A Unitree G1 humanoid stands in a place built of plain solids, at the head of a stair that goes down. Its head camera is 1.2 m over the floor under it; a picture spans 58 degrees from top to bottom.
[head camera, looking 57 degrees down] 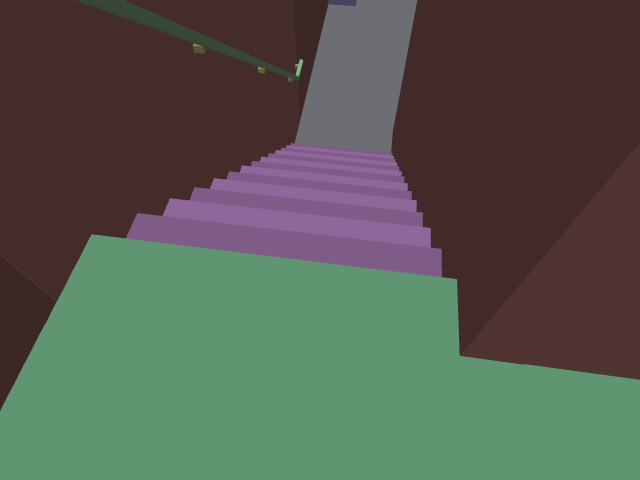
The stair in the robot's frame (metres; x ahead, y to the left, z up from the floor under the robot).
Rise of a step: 0.19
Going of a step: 0.23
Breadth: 1.20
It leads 8 degrees to the right of straight ahead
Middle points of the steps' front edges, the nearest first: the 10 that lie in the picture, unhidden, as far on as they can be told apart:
0.72 0.17 0.00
0.95 0.13 -0.19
1.17 0.10 -0.38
1.40 0.07 -0.57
1.63 0.04 -0.76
1.86 0.01 -0.95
2.08 -0.03 -1.14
2.31 -0.06 -1.34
2.54 -0.09 -1.53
2.77 -0.12 -1.72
